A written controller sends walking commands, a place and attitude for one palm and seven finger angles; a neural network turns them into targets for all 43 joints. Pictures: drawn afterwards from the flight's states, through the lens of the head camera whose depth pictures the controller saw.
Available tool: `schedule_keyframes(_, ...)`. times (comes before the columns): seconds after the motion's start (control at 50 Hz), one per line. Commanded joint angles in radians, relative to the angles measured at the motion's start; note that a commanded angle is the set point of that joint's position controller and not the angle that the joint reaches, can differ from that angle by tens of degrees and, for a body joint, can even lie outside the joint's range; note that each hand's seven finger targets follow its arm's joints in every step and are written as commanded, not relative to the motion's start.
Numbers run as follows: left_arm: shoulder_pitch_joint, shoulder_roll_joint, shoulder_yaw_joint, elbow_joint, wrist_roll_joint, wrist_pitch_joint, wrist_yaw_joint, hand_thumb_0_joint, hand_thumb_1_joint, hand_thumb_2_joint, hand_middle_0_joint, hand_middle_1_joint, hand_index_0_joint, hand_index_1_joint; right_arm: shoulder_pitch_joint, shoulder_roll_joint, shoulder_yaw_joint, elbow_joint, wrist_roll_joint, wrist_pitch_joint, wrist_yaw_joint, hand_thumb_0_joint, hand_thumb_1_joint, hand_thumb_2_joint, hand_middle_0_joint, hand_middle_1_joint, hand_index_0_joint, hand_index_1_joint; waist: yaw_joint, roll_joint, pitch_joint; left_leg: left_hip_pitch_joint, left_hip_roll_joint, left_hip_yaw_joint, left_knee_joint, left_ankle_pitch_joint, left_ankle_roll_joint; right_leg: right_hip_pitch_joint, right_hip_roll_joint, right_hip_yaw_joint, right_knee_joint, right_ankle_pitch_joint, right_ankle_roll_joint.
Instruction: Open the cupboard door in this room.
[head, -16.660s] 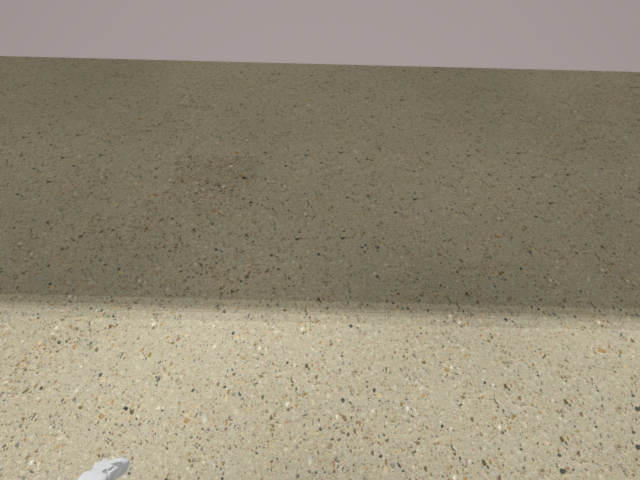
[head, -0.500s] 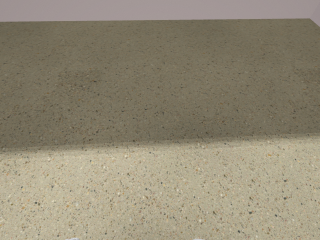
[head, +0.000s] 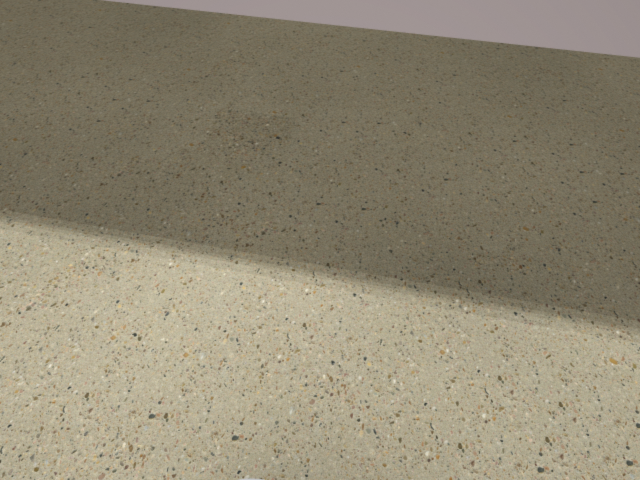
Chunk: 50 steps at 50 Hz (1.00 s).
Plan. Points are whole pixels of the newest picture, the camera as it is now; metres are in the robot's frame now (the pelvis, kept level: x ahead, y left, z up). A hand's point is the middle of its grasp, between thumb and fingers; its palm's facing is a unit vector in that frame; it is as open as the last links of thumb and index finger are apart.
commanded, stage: turn or walk to find it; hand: left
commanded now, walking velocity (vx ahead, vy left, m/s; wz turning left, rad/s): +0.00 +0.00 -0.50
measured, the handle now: out of the picture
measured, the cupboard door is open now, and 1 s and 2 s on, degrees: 0 0 0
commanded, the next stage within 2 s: none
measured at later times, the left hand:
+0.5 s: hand out of the picture +0.03 +0.20 -0.17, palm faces -0.11 -0.97 -0.21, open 7.3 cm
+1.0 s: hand (226, 440) +0.18 +0.15 -0.15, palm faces -0.47 -0.84 -0.26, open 7.3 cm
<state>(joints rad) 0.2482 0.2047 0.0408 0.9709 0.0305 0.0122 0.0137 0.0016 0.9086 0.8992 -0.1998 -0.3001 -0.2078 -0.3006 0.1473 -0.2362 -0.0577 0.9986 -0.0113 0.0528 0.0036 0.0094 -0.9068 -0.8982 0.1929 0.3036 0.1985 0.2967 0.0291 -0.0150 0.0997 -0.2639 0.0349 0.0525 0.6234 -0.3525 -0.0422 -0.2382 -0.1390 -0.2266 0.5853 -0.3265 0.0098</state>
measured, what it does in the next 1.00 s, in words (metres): steps on the spot, turning right: left foot, then right foot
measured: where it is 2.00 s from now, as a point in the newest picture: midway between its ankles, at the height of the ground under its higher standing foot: outside the picture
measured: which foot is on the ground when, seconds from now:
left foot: up 0.00-0.00, down 0.02-0.32, up 0.34-0.60, down 0.62-1.00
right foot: down 0.00-0.02, up 0.04-0.30, down 0.32-0.62, up 0.64-1.00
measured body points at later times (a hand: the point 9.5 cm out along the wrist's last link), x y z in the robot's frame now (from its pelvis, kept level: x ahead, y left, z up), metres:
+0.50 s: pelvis -0.02 +0.02 +0.00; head +0.02 +0.01 +0.45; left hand +0.04 +0.25 -0.15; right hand +0.03 -0.25 -0.15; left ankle -0.02 +0.14 -0.68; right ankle -0.01 -0.10 -0.73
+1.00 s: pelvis -0.04 +0.03 +0.00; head -0.01 +0.00 +0.45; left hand +0.20 +0.20 -0.13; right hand -0.14 -0.20 -0.15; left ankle +0.01 +0.15 -0.73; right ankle -0.10 -0.08 -0.72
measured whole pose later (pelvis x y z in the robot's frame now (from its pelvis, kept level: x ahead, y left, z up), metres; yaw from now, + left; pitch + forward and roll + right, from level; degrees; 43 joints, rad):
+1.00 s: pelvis -0.04 +0.03 +0.00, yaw -28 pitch +0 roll -1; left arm 0.08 0.25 0.07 0.90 0.02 0.06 -0.03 0.00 0.91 0.90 -0.19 -0.30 -0.20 -0.30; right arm 0.26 -0.20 -0.06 0.98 -0.03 0.01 -0.01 0.01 -0.90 -0.90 0.20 0.30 0.20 0.30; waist -0.03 0.03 0.10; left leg -0.23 0.16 0.26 0.58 -0.32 -0.03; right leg -0.30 -0.04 -0.08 0.66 -0.36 0.04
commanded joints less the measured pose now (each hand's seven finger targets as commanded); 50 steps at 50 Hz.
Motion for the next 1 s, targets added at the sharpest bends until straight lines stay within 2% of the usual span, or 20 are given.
schedule_keyframes(0.0,0.049,0.073,0.003,-0.025,-0.023,-0.005,0.015,0.0,0.9,0.9,-0.2,-0.3,-0.2,-0.3,0.104,-0.17,-0.018,-0.023,-0.006,-0.063,-0.012,0.0,-0.9,-0.9,0.2,0.3,0.2,0.3,-0.037,0.237,-0.202,0.32,0.3,-0.271,-0.263,0.657,0.147,-0.163,0.018,0.103,0.116,-0.121,0.033)
schedule_keyframes(0.02,0.011,0.069,-0.007,-0.013,-0.02,0.001,0.017,0.0,0.9,0.9,-0.2,-0.3,-0.2,-0.3,0.085,-0.161,-0.012,-0.009,-0.006,-0.062,-0.023,0.0,-0.9,-0.9,0.2,0.3,0.2,0.3,-0.05,0.227,-0.176,0.24,0.323,-0.242,-0.295,0.623,0.199,-0.131,0.033,0.151,0.201,-0.253,0.037)
schedule_keyframes(0.08,0.004,0.076,0.0,0.041,-0.021,0.021,0.006,0.0,0.9,0.9,-0.2,-0.3,-0.2,-0.3,-0.009,-0.114,0.0,-0.005,-0.008,-0.061,-0.045,0.0,-0.9,-0.9,0.2,0.3,0.2,0.3,-0.027,0.241,-0.063,0.149,0.283,-0.144,-0.289,0.634,0.213,-0.146,0.037,0.216,0.279,-0.2,0.027)
schedule_keyframes(0.18,0.037,0.061,0.012,0.045,-0.011,0.026,-0.012,0.0,0.9,0.9,-0.2,-0.3,-0.2,-0.3,-0.036,-0.147,-0.028,-0.01,-0.009,-0.043,-0.038,0.0,-0.9,-0.9,0.2,0.3,0.2,0.3,-0.022,0.157,-0.063,0.156,0.28,-0.057,-0.243,0.516,0.188,-0.124,0.07,0.147,0.186,-0.13,0.035)
schedule_keyframes(0.26,0.115,0.08,0.027,0.046,-0.005,0.017,-0.015,0.0,0.9,0.9,-0.2,-0.3,-0.2,-0.3,-0.059,-0.137,-0.043,-0.03,-0.001,-0.035,-0.034,0.0,-0.9,-0.9,0.2,0.3,0.2,0.3,0.014,0.089,-0.069,0.07,0.24,0.012,-0.097,0.334,0.119,0.011,0.074,0.133,-0.061,0.128,0.027)
schedule_keyframes(0.28,0.124,0.126,0.037,0.04,0.001,0.01,-0.011,0.0,0.9,0.9,-0.2,-0.3,-0.2,-0.3,-0.054,-0.105,-0.043,-0.045,0.003,-0.034,-0.033,0.0,-0.9,-0.9,0.2,0.3,0.2,0.3,0.017,-0.05,-0.068,0.0,0.163,0.067,0.033,0.216,0.067,0.049,0.003,0.269,-0.15,0.306,-0.009)
schedule_keyframes(0.3,0.116,0.198,0.05,0.029,0.004,0.004,-0.006,0.0,0.9,0.9,-0.2,-0.3,-0.2,-0.3,-0.05,-0.045,-0.031,-0.074,0.008,-0.033,-0.028,0.0,-0.9,-0.9,0.2,0.3,0.2,0.3,0.013,-0.247,-0.064,-0.152,0.048,0.124,0.178,-0.086,0.021,0.108,-0.177,0.494,-0.222,0.459,-0.095)
schedule_keyframes(0.32,0.142,0.205,0.056,0.022,-0.005,0.001,0.0,0.0,0.9,0.9,-0.2,-0.3,-0.2,-0.3,-0.107,-0.039,-0.021,-0.098,0.009,-0.019,-0.031,0.0,-0.9,-0.9,0.2,0.3,0.2,0.3,0.058,-0.271,-0.07,-0.168,0.012,0.043,0.334,-0.255,0.015,0.046,-0.224,0.584,-0.296,0.446,-0.189)
schedule_keyframes(0.34,0.123,0.202,0.062,0.016,-0.005,0.003,0.006,0.0,0.9,0.9,-0.2,-0.3,-0.2,-0.3,-0.14,-0.042,-0.023,-0.11,0.007,-0.012,-0.031,0.0,-0.9,-0.9,0.2,0.3,0.2,0.3,0.06,-0.26,-0.04,-0.206,0.021,-0.029,0.429,-0.246,0.023,-0.002,-0.217,0.627,-0.327,0.317,-0.219)
schedule_keyframes(0.4,0.011,0.183,0.064,-0.03,-0.002,0.005,0.007,0.0,0.9,0.9,-0.2,-0.3,-0.2,-0.3,-0.085,-0.055,-0.024,-0.093,0.003,-0.022,-0.025,0.0,-0.9,-0.9,0.2,0.3,0.2,0.3,0.005,-0.134,-0.09,-0.215,0.03,-0.056,0.454,-0.122,0.015,0.026,-0.143,0.509,-0.272,0.29,-0.195)
schedule_keyframes(0.5,-0.016,0.213,0.079,-0.045,0.0,0.012,-0.002,0.0,0.9,0.9,-0.2,-0.3,-0.2,-0.3,-0.032,-0.033,-0.011,-0.093,0.005,-0.039,-0.03,0.0,-0.9,-0.9,0.2,0.3,0.2,0.3,0.006,-0.106,-0.153,-0.097,-0.003,-0.001,0.121,-0.085,0.004,0.048,-0.1,0.493,-0.213,0.334,-0.181)
schedule_keyframes(0.56,-0.074,0.192,0.074,-0.063,-0.013,0.024,-0.007,0.0,0.9,0.9,-0.2,-0.3,-0.2,-0.3,0.096,-0.054,-0.011,-0.067,0.006,-0.057,-0.04,0.0,-0.9,-0.9,0.2,0.3,0.2,0.3,-0.054,-0.088,-0.171,0.135,0.0,0.01,-0.187,0.1,0.009,-0.086,-0.032,0.456,-0.113,0.282,-0.099)
schedule_keyframes(0.6,-0.084,0.101,0.054,-0.109,-0.022,0.032,-0.023,0.0,0.9,0.9,-0.2,-0.3,-0.2,-0.3,0.115,-0.207,-0.037,-0.088,-0.011,-0.067,-0.043,0.0,-0.9,-0.9,0.2,0.3,0.2,0.3,-0.061,0.344,-0.121,0.2,0.375,-0.384,-0.407,0.119,0.151,-0.357,0.168,0.237,0.257,-0.19,0.014)
schedule_keyframes(0.62,-0.103,0.127,0.059,-0.109,-0.009,0.047,-0.018,0.0,0.9,0.9,-0.2,-0.3,-0.2,-0.3,0.09,-0.215,-0.038,-0.098,-0.012,-0.063,-0.042,0.0,-0.9,-0.9,0.2,0.3,0.2,0.3,-0.064,0.343,-0.108,0.084,0.447,-0.412,-0.417,0.079,0.194,-0.332,0.133,0.288,0.441,-0.252,0.024)
schedule_keyframes(0.68,-0.096,0.125,0.069,-0.086,-0.002,0.044,-0.037,0.0,0.9,0.9,-0.2,-0.3,-0.2,-0.3,0.007,-0.148,-0.021,-0.121,-0.019,-0.068,-0.043,0.0,-0.9,-0.9,0.2,0.3,0.2,0.3,-0.008,0.154,-0.052,0.053,0.308,-0.182,-0.35,0.259,0.184,-0.339,0.11,0.262,0.618,-0.122,0.041)
schedule_keyframes(0.72,-0.104,0.105,0.058,-0.089,-0.008,0.042,-0.043,0.0,0.9,0.9,-0.2,-0.3,-0.2,-0.3,0.038,-0.133,-0.023,-0.114,-0.015,-0.072,-0.041,0.0,-0.9,-0.9,0.2,0.3,0.2,0.3,-0.019,0.145,-0.081,0.116,0.275,-0.088,-0.305,0.424,0.177,-0.334,0.103,0.226,0.592,-0.097,0.052)
schedule_keyframes(0.86,-0.207,0.085,0.037,-0.145,-0.011,0.04,-0.044,0.0,0.9,0.9,-0.2,-0.3,-0.2,-0.3,0.15,-0.165,-0.047,-0.069,-0.017,-0.065,-0.03,0.0,-0.9,-0.9,0.2,0.3,0.2,0.3,-0.078,0.2,-0.127,0.228,0.323,-0.016,-0.238,0.592,0.188,-0.234,0.088,0.156,0.282,-0.151,0.056)
schedule_keyframes(0.92,-0.187,0.09,0.034,-0.146,-0.013,0.028,-0.04,0.0,0.9,0.9,-0.2,-0.3,-0.2,-0.3,0.152,-0.179,-0.056,-0.063,-0.016,-0.058,-0.02,0.0,-0.9,-0.9,0.2,0.3,0.2,0.3,-0.073,0.221,-0.135,0.215,0.317,0.022,-0.168,0.633,0.155,-0.136,0.117,0.119,0.088,-0.1,0.032)
schedule_keyframes(0.96,-0.086,0.125,0.044,-0.114,-0.011,0.015,-0.034,0.0,0.9,0.9,-0.2,-0.3,-0.2,-0.3,0.122,-0.175,-0.056,-0.074,-0.009,-0.055,-0.016,0.0,-0.9,-0.9,0.2,0.3,0.2,0.3,-0.016,0.157,-0.16,0.103,0.282,0.089,-0.039,0.509,0.083,0.071,0.115,0.114,-0.147,0.138,0.013)
schedule_keyframes(0.98,-0.018,0.211,0.056,-0.097,-0.006,0.002,-0.023,0.0,0.9,0.9,-0.2,-0.3,-0.2,-0.3,0.132,-0.129,-0.046,-0.091,-0.001,-0.051,-0.011,0.0,-0.9,-0.9,0.2,0.3,0.2,0.3,0.013,-0.041,-0.194,-0.083,0.228,0.142,0.134,0.27,0.017,0.273,-0.04,0.281,-0.213,0.361,-0.035)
